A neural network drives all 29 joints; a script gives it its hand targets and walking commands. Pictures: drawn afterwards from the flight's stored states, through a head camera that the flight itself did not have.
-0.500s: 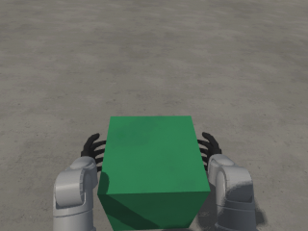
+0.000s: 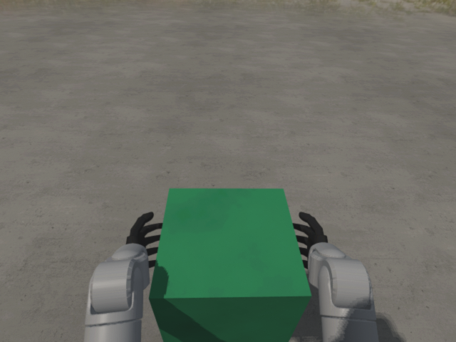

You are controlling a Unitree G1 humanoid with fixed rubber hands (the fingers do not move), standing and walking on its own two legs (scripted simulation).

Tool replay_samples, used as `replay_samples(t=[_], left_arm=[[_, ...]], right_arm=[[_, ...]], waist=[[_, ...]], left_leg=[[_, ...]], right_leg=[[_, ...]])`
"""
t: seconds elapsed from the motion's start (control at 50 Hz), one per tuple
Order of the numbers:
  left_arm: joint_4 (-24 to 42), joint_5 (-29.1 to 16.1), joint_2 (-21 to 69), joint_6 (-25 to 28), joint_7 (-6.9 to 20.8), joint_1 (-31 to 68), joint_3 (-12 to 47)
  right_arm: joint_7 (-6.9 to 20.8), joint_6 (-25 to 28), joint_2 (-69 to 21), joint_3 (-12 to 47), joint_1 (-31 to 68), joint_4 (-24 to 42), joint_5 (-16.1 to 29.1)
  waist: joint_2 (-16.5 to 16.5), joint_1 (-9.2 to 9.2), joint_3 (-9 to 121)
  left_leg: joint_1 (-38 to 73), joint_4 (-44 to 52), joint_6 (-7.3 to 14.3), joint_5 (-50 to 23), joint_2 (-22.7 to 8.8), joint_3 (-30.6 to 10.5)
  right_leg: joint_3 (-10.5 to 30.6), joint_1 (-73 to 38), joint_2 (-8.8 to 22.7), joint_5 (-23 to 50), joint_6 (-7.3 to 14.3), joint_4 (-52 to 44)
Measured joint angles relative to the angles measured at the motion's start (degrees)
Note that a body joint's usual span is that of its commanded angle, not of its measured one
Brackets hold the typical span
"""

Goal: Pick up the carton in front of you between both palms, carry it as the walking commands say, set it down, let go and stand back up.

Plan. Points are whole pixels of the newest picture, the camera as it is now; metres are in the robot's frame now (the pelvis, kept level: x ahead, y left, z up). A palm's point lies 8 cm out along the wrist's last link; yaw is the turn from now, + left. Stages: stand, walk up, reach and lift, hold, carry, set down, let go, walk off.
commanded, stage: carry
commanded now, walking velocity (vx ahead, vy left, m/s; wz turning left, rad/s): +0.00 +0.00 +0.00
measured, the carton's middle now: (226, 274) +0.26 +0.00 +0.00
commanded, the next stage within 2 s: hold in 0.76 s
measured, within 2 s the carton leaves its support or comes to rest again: neither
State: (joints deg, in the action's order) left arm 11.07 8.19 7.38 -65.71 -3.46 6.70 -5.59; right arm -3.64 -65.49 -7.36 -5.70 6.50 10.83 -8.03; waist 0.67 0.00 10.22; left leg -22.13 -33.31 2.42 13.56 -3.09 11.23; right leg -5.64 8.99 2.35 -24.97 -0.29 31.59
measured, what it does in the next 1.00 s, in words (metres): stands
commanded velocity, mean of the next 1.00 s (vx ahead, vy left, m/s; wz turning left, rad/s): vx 0.00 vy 0.00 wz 0.00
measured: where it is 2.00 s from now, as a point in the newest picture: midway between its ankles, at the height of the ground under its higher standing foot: outside the picture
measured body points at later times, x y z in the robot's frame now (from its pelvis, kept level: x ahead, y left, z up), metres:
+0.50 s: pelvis -0.04 -0.01 +0.00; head -0.08 +0.00 +0.45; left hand +0.26 +0.14 +0.03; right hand +0.26 -0.16 +0.04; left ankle +0.04 +0.10 -0.73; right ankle -0.09 -0.11 -0.73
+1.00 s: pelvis -0.05 -0.01 +0.01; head -0.06 +0.01 +0.46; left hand +0.26 +0.12 +0.03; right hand +0.23 -0.18 +0.04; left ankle +0.04 +0.11 -0.73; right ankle -0.09 -0.11 -0.73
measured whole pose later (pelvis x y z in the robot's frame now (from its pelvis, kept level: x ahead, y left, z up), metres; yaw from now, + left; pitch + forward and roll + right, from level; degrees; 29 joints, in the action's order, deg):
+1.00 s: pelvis -0.05 -0.01 +0.01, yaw -4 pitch -6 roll +0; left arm -7.8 14.4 7.9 -40.6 -1.6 10.7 -8.5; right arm -0.1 -37.2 -8.0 -10.3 11.2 -11.8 -12.6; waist 3.2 0.0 -3.7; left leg -10.6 -21.6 0.1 5.1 -0.9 2.9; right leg 0.5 1.3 -0.9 -17.6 1.3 24.8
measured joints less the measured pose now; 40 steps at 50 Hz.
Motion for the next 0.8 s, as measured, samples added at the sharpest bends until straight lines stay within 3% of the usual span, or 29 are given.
replay_samples(t=[0.24,0.52,0.62,0.76,0.8], left_arm=[[-7.8,2.7,0.0,9.5,1.7,-0.2,-0.2],[-25.1,7.2,0.9,24.8,3.4,6.3,-5.5],[-25.1,7.2,1.0,27.0,3.3,7.0,-6.0],[-21.3,5.9,0.7,24.7,2.8,5.3,-4.4],[-20.1,5.6,0.7,24.1,2.4,5.0,-4.4]], right_arm=[[1.7,9.4,0.0,-0.2,0.1,-8.0,-2.6],[3.5,24.7,-0.9,-5.7,6.6,-25.2,-7.1],[3.5,26.8,-1.1,-6.2,7.3,-25.2,-7.1],[3.3,24.6,-0.8,-4.8,5.8,-21.5,-6.0],[3.3,25.3,-0.8,-4.5,5.7,-22.0,-5.7]], waist=[[-0.2,-0.1,-0.7],[-0.5,-0.1,-2.7],[-0.4,-0.02,-3.5],[-0.3,0.07,-3.6],[0.9,0.75,-6.9]], left_leg=[[-0.1,2.2,-0.3,-3.0,-0.5,-0.5],[-0.9,3.8,-0.3,-5.7,-1.1,-0.9],[-1.4,3.8,-0.4,-5.9,-1.2,-0.9],[-1.6,3.3,-0.5,-5.5,-1.3,-0.8],[2.2,5.4,-0.9,-6.2,0.4,-2.9]], right_leg=[[-0.5,0.8,-0.7,1.8,0.7,-0.3],[-0.7,2.5,-1.4,3.6,1.3,-0.3],[-0.6,3.1,-1.5,3.6,1.4,0.1],[-0.5,3.4,-1.4,3.3,1.4,0.6],[1.5,0.4,-1.5,5.5,1.6,-0.6]])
